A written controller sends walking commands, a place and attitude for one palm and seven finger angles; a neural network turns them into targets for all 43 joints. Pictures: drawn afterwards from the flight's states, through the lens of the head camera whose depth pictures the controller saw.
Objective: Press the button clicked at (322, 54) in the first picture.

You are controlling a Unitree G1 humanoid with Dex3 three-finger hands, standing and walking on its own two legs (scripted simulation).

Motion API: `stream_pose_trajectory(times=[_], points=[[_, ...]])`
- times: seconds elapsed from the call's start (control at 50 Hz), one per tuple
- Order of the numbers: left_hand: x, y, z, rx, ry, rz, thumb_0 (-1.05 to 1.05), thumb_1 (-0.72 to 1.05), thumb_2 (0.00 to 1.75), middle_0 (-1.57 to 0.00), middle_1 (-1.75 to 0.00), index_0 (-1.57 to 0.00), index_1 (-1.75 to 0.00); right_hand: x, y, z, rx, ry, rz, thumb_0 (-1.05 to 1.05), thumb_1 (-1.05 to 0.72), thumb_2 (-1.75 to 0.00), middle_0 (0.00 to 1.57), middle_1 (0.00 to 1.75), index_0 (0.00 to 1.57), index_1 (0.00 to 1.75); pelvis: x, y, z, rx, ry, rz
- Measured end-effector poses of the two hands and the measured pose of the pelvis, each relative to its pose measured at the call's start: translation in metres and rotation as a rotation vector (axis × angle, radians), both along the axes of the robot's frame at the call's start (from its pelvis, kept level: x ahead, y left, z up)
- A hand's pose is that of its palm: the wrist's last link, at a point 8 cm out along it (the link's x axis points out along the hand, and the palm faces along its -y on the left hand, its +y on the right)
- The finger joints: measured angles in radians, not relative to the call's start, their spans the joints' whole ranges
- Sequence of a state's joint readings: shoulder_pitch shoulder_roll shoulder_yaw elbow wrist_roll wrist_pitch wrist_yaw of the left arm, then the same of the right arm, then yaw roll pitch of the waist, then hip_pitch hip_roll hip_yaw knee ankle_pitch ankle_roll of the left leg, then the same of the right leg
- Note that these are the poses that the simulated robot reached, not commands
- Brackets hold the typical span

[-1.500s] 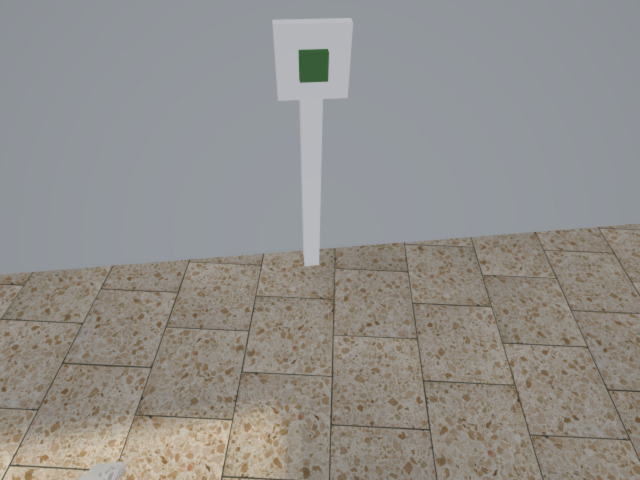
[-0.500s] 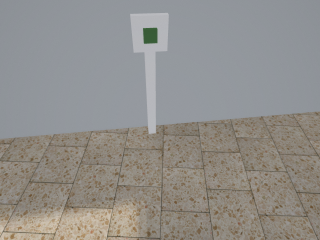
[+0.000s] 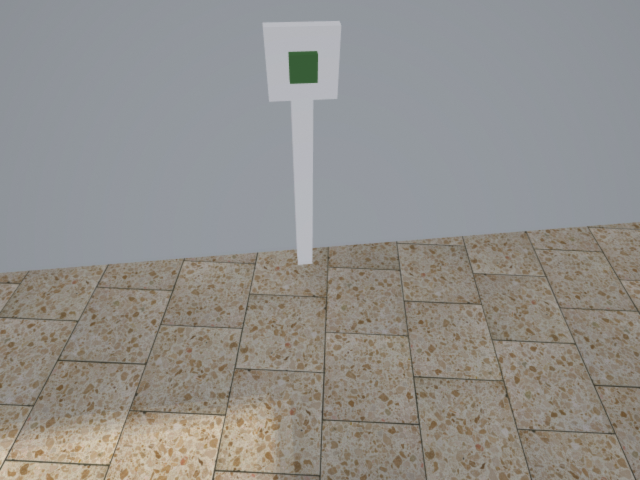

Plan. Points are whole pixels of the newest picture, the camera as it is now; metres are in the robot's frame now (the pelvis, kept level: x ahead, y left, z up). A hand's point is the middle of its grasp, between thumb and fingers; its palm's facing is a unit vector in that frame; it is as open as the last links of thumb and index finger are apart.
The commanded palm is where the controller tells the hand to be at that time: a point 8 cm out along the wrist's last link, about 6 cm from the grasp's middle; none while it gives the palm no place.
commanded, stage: look at it before walking up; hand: left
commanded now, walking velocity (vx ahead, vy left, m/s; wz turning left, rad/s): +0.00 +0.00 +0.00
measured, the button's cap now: (303, 67) +1.01 +0.10 +0.05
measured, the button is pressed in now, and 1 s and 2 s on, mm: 0 0 0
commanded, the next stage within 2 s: walk to a spot facing it in 0.04 s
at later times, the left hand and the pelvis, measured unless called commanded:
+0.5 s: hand out of the picture +0.06 +0.19 -0.18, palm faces -0.12 -0.95 -0.29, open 7.4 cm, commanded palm none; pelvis -0.01 -0.02 -0.02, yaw -10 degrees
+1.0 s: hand out of the picture +0.10 +0.18 -0.17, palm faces -0.26 -0.94 -0.21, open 7.4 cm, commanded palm none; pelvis +0.05 -0.01 +0.00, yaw -23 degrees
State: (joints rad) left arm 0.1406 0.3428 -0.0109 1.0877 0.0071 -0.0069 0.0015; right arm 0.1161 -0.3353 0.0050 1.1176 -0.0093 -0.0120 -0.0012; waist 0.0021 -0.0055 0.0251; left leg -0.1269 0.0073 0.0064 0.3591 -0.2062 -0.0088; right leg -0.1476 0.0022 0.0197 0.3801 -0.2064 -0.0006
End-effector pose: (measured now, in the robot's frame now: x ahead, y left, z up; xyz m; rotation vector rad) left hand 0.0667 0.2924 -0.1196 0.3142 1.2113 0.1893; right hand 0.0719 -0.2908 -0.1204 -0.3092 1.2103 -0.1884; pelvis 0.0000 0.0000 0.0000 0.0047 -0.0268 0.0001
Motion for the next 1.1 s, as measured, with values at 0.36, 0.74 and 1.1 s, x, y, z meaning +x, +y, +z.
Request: stream_pose_trajectory(times=[0.36, 0.74, 1.1], points=[[0.001, -0.014, -0.011, -0.012, 0.045, -0.027, 0.01, 0.9, 0.9, -0.2, -0.3, -0.2, -0.3, -0.001, 0.01, -0.009, 0.026, -0.054, -0.067, 0.01, -0.91, -0.9, 0.21, 0.3, 0.2, 0.3, -0.002, -0.002, -0.007, 0.012, 0.008, -0.078], [-0.02, -0.098, -0.008, -0.106, 0.123, -0.125, 0.01, 0.9, 0.9, -0.2, -0.3, -0.2, -0.3, -0.074, -0.004, -0.024, 0.131, -0.002, -0.283, 0.01, -0.91, -0.9, 0.2, 0.3, 0.2, 0.3, -0.006, -0.033, -0.002, 0.032, 0.041, -0.267], [0.101, -0.043, -0.039, -0.111, 0.174, -0.278, 0.01, 0.9, 0.9, -0.2, -0.3, -0.2, -0.3, 0.018, 0.029, 0.005, 0.01, -0.247, -0.409, 0.01, -0.91, -0.9, 0.2, 0.3, 0.2, 0.3, 0.089, 0.011, -0.016, -0.013, 0.044, -0.476]])
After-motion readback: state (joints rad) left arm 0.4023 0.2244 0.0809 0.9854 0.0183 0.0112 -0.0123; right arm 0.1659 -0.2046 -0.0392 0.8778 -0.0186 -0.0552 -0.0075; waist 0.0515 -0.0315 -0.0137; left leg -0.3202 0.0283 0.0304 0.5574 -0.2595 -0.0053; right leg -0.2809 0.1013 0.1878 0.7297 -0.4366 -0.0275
